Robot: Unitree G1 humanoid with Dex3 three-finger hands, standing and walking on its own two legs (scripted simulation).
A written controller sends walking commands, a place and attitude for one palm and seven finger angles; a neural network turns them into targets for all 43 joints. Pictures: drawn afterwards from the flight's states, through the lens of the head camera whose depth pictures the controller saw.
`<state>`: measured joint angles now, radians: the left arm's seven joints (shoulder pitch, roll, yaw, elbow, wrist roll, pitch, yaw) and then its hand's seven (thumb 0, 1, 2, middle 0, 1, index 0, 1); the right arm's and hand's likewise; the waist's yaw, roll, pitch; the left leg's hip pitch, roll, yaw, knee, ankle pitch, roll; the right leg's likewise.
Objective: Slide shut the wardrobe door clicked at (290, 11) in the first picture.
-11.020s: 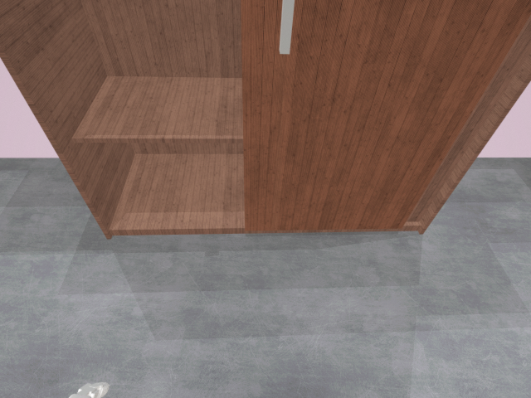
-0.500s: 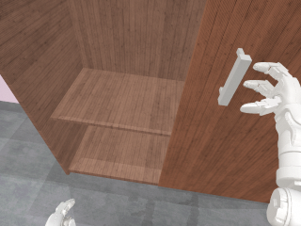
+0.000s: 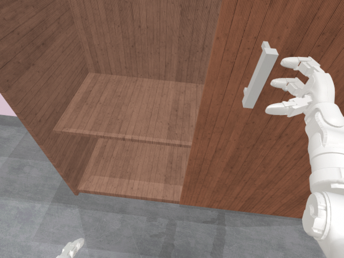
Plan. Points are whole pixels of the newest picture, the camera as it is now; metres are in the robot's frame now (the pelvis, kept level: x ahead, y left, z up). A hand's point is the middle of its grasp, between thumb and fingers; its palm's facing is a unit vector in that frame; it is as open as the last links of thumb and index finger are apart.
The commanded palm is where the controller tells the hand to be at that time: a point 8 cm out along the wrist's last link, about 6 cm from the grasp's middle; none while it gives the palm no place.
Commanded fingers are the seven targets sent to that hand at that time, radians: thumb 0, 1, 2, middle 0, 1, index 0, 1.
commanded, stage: move the hooked fingers beside the handle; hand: right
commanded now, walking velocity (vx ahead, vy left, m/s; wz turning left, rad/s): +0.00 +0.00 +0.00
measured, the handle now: (256, 75) +0.49 -0.15 +0.20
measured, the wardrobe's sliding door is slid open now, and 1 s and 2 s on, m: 0.61 0.61 0.61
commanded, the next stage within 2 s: none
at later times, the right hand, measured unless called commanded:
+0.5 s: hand (286, 89) +0.44 -0.21 +0.20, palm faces +0.05 +1.00 -0.03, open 13.6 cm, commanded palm +0.46 -0.24 +0.18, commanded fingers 0.00 0.50 -0.30 0.30 1.20 0.30 1.20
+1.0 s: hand (285, 89) +0.44 -0.21 +0.20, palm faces +0.07 +1.00 -0.03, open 13.6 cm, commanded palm +0.45 -0.23 +0.18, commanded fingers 0.00 0.50 -0.30 0.30 1.20 0.30 1.20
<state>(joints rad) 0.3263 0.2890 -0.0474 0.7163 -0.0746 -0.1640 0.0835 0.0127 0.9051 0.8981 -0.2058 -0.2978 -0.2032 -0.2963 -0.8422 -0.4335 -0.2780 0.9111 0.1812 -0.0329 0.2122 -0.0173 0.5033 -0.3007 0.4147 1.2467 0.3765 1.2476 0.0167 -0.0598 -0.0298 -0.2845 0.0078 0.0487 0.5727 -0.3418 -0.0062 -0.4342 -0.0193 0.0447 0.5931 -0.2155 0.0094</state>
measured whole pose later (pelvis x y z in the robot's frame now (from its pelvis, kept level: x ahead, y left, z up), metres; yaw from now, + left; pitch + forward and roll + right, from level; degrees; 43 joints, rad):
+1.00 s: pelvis -0.02 +0.00 -0.01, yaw +0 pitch +5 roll +2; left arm 0.36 0.29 -0.06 0.74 -0.08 -0.23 0.09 0.01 0.90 0.90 -0.21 -0.30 -0.20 -0.30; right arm -0.93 -0.45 -0.24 0.99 0.19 -0.07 0.18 -0.02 0.50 -0.30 0.43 1.24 0.37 1.25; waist 0.02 -0.05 -0.04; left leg -0.38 0.01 0.05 0.64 -0.34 -0.01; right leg -0.53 -0.02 0.05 0.65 -0.21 0.01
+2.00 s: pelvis -0.01 +0.00 -0.01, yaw -1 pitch +4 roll +1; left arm 0.34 0.28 -0.05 0.73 -0.07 -0.20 0.07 0.01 0.91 0.90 -0.21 -0.30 -0.20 -0.30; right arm -0.89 -0.42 -0.23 0.94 0.19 -0.07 0.17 -0.02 0.50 -0.30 0.41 1.26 0.35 1.25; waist 0.01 -0.05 -0.03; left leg -0.35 0.01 0.06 0.64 -0.36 -0.01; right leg -0.50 -0.01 0.06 0.65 -0.23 0.01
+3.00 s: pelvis +0.00 -0.01 -0.01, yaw -2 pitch +4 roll +1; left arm 0.30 0.27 -0.05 0.75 -0.07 -0.21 0.06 0.01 0.91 0.90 -0.21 -0.30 -0.20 -0.30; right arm -0.87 -0.33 -0.17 0.82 0.18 -0.04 0.06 -0.02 0.50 -0.30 0.37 1.33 0.33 1.27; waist -0.02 -0.04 -0.03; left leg -0.33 0.03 0.07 0.63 -0.37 -0.02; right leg -0.49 0.01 0.06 0.65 -0.23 0.00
